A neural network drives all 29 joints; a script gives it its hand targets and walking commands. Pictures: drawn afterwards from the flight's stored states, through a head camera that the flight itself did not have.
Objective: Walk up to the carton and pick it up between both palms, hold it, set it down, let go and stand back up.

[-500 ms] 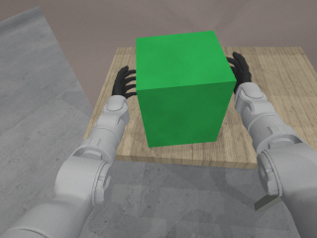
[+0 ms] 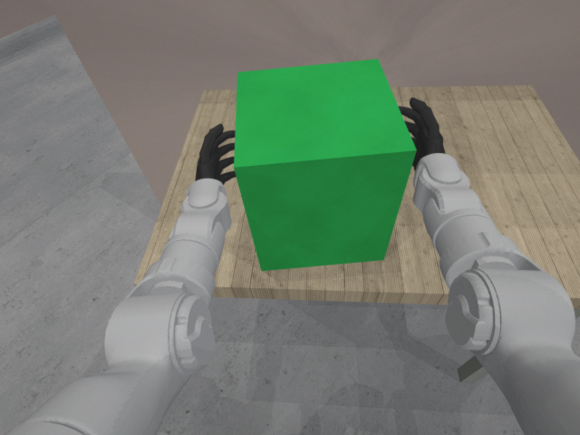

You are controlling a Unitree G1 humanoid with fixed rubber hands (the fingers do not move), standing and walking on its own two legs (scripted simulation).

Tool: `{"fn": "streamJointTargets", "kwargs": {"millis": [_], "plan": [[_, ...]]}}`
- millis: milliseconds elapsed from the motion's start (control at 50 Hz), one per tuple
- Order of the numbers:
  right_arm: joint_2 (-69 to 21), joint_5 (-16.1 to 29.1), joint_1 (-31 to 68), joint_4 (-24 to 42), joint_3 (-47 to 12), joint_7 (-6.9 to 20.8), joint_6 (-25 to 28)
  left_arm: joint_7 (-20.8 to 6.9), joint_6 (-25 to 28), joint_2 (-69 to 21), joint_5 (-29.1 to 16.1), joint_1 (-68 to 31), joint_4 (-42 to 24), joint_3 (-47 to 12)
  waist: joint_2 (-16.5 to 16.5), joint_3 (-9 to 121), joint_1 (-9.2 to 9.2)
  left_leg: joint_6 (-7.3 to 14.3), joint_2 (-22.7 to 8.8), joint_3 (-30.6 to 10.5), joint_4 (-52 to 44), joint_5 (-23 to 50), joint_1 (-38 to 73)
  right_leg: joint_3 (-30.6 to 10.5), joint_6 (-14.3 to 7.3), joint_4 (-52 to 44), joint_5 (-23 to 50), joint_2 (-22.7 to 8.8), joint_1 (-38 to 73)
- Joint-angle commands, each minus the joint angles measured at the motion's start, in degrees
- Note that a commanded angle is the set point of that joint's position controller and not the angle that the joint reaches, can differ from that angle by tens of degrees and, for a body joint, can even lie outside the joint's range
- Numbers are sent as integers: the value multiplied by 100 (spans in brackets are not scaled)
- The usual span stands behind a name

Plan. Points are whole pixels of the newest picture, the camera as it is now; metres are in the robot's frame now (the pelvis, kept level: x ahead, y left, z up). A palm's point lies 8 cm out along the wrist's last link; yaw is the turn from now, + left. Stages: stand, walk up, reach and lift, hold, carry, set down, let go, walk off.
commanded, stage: reach and lift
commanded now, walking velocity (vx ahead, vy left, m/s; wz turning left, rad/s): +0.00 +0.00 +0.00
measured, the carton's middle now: (315, 172) +0.48 +0.06 +0.06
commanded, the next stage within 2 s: none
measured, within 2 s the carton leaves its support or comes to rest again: leaves its support in 0.90 s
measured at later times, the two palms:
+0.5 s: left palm (212, 181) +0.41 +0.20 +0.10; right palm (427, 159) +0.47 -0.09 +0.12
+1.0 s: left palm (210, 185) +0.40 +0.20 +0.11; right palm (427, 163) +0.46 -0.09 +0.13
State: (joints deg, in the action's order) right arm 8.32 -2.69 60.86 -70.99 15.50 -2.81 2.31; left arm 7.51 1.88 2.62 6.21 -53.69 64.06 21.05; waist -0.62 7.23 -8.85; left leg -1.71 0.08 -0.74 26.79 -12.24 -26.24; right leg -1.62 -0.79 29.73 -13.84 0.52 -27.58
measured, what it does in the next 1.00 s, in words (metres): stands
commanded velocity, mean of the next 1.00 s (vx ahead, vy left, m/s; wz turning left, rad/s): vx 0.00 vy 0.00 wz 0.00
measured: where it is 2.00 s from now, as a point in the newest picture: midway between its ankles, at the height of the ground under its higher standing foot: outside the picture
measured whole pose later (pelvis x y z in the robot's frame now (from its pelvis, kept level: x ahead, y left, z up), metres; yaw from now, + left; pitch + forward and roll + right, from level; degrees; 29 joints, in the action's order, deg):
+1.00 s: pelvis -0.01 +0.00 +0.00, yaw +0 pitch +11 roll +1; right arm 5.7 -5.9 58.2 -71.7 19.4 -2.9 11.6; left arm 10.0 6.5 1.0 8.0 -51.0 62.8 22.8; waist -0.6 8.0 -8.1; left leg -1.7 0.1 -0.7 26.7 -11.7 -26.2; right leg -1.6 -0.7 29.7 -13.3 0.5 -27.6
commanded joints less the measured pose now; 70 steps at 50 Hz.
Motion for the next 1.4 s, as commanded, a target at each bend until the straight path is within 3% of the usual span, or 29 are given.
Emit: {"fn": "streamJointTargets", "kwargs": {"millis": [0, 120, 180, 200, 300, 480, 620, 660, 780, 800, 820, 840, 860, 900, 920, 940, 960, 1000, 1020, 1040, 1060, 1100, 1120, 1140, 1160, 1180, 1240, 1300, 1380], "plan": [[-3738, -1082, 2763, 954, -364, 946, 304, -874, 341, -2648, 534, -3329, -1063, -384, -461, 3726, -22, -131, -6, 648, -207, 3100, 1315, 359, 313, -671, 3148, 61, 2733], [-3775, -1072, 2690, 958, -338, 1073, 360, -788, 349, -2772, 546, -3254, -1217, -450, -369, 3825, -203, -144, -49, 686, -252, 2982, 1475, 397, 254, -728, 2688, 120, 2594], [-3659, -1057, 2759, 985, -277, 1077, 371, -756, 336, -2838, 455, -3194, -1101, -504, -422, 3749, -109, -161, -80, 647, -155, 3151, 1652, 486, 220, -752, 2542, 164, 2240], [-3705, -1092, 2670, 966, -278, 1051, 359, -753, 347, -2778, 444, -3128, -1128, -515, -587, 3852, -86, -148, -55, 661, -183, 3110, 1621, 473, 237, -766, 2740, 169, 2459], [-3802, -1062, 2696, 1006, -380, 1064, 381, -792, 361, -2815, 489, -3264, -1236, -543, -412, 3801, -125, -143, -81, 686, -169, 3127, 1546, 449, 277, -614, 2910, 152, 2524], [-3952, -1079, 2556, 902, -403, 1001, 319, -800, 330, -2813, 525, -3106, -972, -434, -661, 3551, -71, -66, -27, 685, -286, 2732, 1174, 412, 327, -636, 3060, 108, 2842], [-4085, -1028, 2749, 837, -505, 1017, 560, -753, 524, -3057, 496, -3359, -1220, -637, -498, 4047, -153, -99, -33, 695, -218, 3036, 1312, 464, 290, -638, 3165, 118, 2771], [-4097, -1041, 2902, 929, -578, 983, 731, -760, 575, -3174, 418, -3362, -1178, -817, -535, 4186, -20, -159, -42, 664, -174, 3249, 1437, 519, 336, -616, 3532, 145, 2756], [-4325, -984, 3018, 765, -847, 883, 1008, -731, 825, -3313, 291, -3669, -1326, -1123, -532, 4567, 47, -214, -21, 689, -52, 3513, 1325, 527, 374, -522, 4011, 164, 2943], [-4290, -951, 3025, 795, -856, 887, 1082, -739, 855, -3357, 308, -3701, -1314, -1105, -472, 4554, 77, -202, -17, 688, -118, 3387, 1393, 530, 372, -571, 3877, 147, 2886], [-4295, -998, 3277, 1002, -982, 891, 1217, -741, 958, -3388, 282, -3750, -1409, -1137, -445, 4748, -76, -199, -44, 703, -94, 3434, 1320, 499, 350, -532, 3901, 117, 2965], [-4310, -1042, 3084, 760, -875, 880, 1192, -720, 950, -3338, 276, -3845, -1330, -1147, -512, 4608, 61, -216, -46, 690, -79, 3382, 1269, 542, 351, -531, 3867, 121, 2999], [-4233, -1063, 3183, 748, -846, 865, 1167, -751, 909, -3177, 292, -3604, -956, -1021, -659, 4355, 18, -148, -31, 694, -128, 3119, 1092, 532, 368, -573, 3729, 85, 2961], [-4211, -945, 3417, 986, -996, 873, 1360, -684, 1025, -3432, 103, -3772, -1341, -1329, -463, 4785, 76, -237, -41, 626, -42, 3494, 1347, 565, 334, -522, 3896, 159, 2849], [-4250, -1086, 3113, 637, -975, 844, 1334, -714, 1012, -3404, 112, -3667, -1151, -1365, -445, 4563, 110, -227, -22, 672, -77, 3384, 1343, 563, 344, -593, 3756, 142, 2750], [-4303, -1055, 2980, 502, -998, 823, 1193, -744, 942, -3275, 180, -3526, -949, -1227, -544, 4210, 7, -176, -9, 704, -139, 3222, 1179, 525, 351, -644, 3731, 109, 2899], [-4261, -1039, 3311, 721, -1055, 838, 1337, -708, 1003, -3434, 96, -3886, -1207, -1296, -490, 4517, 63, -219, -42, 673, -108, 3262, 1312, 571, 338, -604, 3663, 141, 2837], [-4227, -1081, 3107, 507, -1087, 808, 1289, -737, 983, -3352, 40, -3579, -842, -1301, -748, 4356, 132, -143, -38, 673, -129, 3040, 1243, 555, 376, -622, 3722, 92, 2814], [-4269, -995, 3268, 673, -1112, 803, 1349, -712, 1020, -3490, -95, -3884, -1188, -1557, -560, 4771, 183, -212, -45, 653, -80, 3275, 1392, 615, 357, -605, 3627, 152, 2726], [-4240, -1072, 3009, 355, -1124, 786, 1232, -726, 940, -3324, 2, -3653, -953, -1399, -650, 4250, 148, -134, -4, 663, -150, 2972, 1272, 586, 371, -701, 3504, 110, 2724], [-4386, -905, 3264, 628, -1235, 800, 1327, -687, 1014, -3522, -192, -3939, -1327, -1718, -428, 4669, 165, -213, -22, 625, -109, 3218, 1400, 571, 345, -620, 3529, 131, 2706], [-4377, -942, 3328, 544, -1175, 808, 1281, -675, 1018, -3442, -133, -4131, -1252, -1609, -511, 4497, 125, -209, -23, 655, -125, 2998, 1351, 576, 340, -648, 3292, 137, 2634], [-4313, -928, 3226, 408, -1176, 801, 1164, -696, 889, -3334, 10, -3808, -902, -1452, -537, 4065, 100, -184, 21, 649, -177, 2732, 1169, 557, 328, -756, 2940, 115, 2662], [-4366, -863, 3433, 609, -1218, 810, 1282, -658, 997, -3505, -213, -4160, -1305, -1741, -478, 4458, 160, -223, -27, 608, -130, 2935, 1359, 615, 315, -688, 3008, 169, 2573], [-4285, -897, 3332, 283, -1114, 808, 1106, -686, 836, -3399, -73, -3988, -960, -1575, -433, 4158, 150, -205, -12, 573, -192, 2699, 1343, 582, 287, -817, 2575, 158, 2435], [-4354, -851, 3397, 389, -1211, 841, 1153, -637, 920, -3332, -102, -4284, -1223, -1556, -512, 4408, 42, -182, -27, 599, -172, 2689, 1376, 605, 292, -769, 2545, 168, 2438], [-4363, -732, 3502, 519, -1238, 804, 1022, -606, 783, -3478, -280, -4404, -1430, -1868, -337, 4602, 212, -203, 20, 580, -180, 2585, 1404, 565, 284, -792, 2604, 151, 2432], [-4381, -615, 3567, 530, -1197, 828, 824, -565, 661, -3298, -334, -4691, -1653, -1814, -368, 4508, 149, -189, -6, 524, -174, 2413, 1440, 633, 272, -742, 2175, 211, 2261], [-4431, -395, 3677, 629, -1235, 807, 569, -521, 394, -3331, -412, -4927, -1990, -1977, -261, 4735, 216, -214, 66, 465, -109, 2534, 1505, 531, 268, -728, 2458, 214, 2489]]}}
